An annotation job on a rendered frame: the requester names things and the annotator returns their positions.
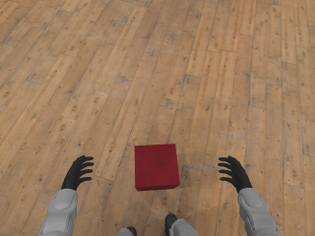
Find robot left forearm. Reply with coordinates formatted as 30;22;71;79
37;189;78;236

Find left robot hand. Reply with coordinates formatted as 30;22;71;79
60;155;94;191

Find robot right foot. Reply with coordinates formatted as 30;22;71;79
164;213;177;236

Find right robot thigh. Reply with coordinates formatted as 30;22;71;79
168;223;200;236

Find robot right forearm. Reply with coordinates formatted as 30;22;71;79
237;188;283;236

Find right robot hand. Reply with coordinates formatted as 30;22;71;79
218;155;253;194

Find carton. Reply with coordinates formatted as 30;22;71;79
134;144;180;192

